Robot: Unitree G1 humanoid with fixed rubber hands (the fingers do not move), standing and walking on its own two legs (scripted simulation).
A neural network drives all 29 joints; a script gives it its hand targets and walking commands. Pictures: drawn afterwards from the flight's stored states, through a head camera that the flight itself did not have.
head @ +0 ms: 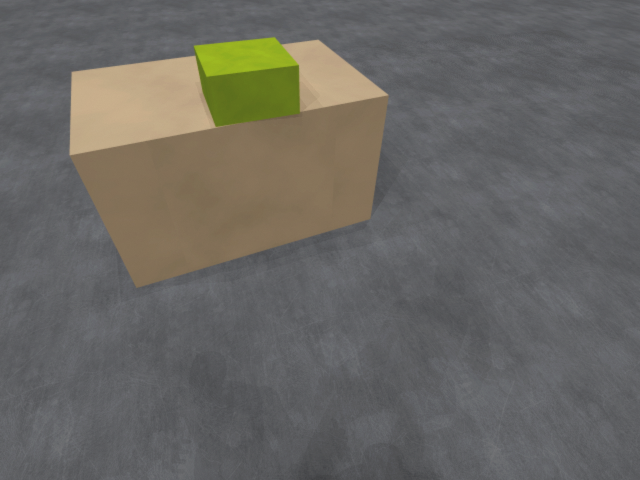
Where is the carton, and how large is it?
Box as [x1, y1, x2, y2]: [194, 37, 299, 126]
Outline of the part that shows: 274,37 194,46 202,90 216,126 299,113 298,65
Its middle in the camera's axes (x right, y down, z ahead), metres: -0.24 -0.52 +1.30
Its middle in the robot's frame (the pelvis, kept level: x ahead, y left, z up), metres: +1.33 +0.23 -0.06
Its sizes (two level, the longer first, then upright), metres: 0.281 0.268 0.159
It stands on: a pedestal, 0.61 m high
